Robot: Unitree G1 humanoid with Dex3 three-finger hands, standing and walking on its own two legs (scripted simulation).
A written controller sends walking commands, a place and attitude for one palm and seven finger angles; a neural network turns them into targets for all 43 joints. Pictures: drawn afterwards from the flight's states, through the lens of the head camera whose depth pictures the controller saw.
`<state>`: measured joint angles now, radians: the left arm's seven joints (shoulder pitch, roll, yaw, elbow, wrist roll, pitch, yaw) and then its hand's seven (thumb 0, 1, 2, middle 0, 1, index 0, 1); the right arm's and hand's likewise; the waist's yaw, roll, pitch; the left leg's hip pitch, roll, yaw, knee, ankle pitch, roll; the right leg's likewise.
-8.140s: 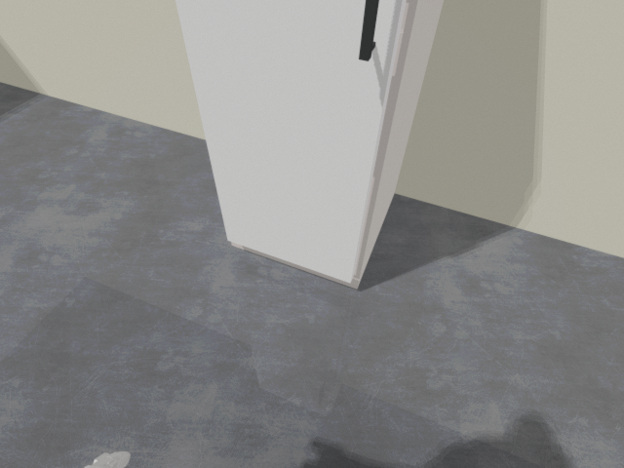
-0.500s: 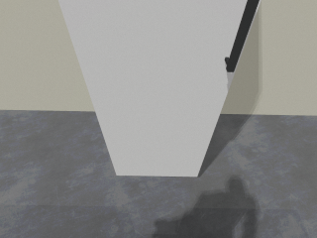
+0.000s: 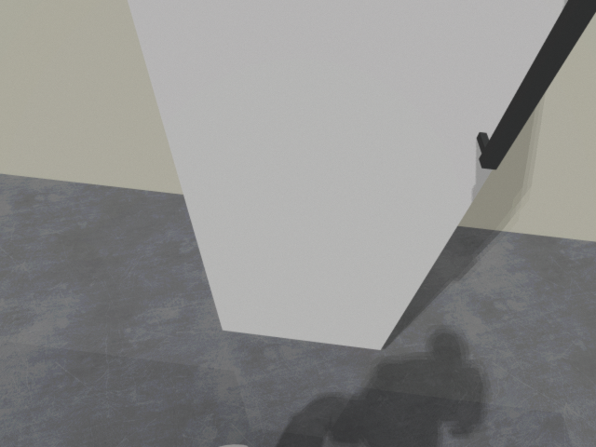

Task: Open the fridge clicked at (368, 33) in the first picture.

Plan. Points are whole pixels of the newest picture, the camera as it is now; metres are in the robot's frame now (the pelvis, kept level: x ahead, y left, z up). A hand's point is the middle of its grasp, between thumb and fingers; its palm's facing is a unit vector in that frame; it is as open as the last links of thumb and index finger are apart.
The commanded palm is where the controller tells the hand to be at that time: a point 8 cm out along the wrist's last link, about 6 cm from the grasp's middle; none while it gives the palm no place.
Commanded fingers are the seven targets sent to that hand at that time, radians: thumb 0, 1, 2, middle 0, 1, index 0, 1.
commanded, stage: come to a stop and stand still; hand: right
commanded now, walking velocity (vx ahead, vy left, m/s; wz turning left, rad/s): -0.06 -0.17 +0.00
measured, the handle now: (529, 74) +0.48 -0.21 +0.28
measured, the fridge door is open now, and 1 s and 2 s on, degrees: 0 0 0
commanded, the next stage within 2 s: look again from close up in 1.12 s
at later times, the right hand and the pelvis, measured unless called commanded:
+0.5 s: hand out of the picture -0.03 -0.20 -0.17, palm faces +0.10 +0.97 -0.23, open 7.4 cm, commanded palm none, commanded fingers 0.00 -0.90 -0.90 0.20 0.30 0.20 0.30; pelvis -0.05 -0.01 +0.00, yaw +0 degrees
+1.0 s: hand out of the picture -0.07 -0.18 -0.17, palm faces +0.01 +0.98 -0.18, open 7.4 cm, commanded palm none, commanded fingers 0.00 -0.90 -0.90 0.20 0.30 0.20 0.30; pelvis -0.05 -0.03 +0.00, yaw +0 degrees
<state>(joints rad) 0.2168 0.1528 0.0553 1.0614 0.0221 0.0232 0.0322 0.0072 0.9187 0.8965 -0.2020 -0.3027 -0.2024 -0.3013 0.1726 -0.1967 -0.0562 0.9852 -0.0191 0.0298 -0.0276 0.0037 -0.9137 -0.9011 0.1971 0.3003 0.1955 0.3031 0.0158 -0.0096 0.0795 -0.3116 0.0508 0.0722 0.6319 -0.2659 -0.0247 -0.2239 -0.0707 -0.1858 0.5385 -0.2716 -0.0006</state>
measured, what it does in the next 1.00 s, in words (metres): steps on the spot: left foot, then right foot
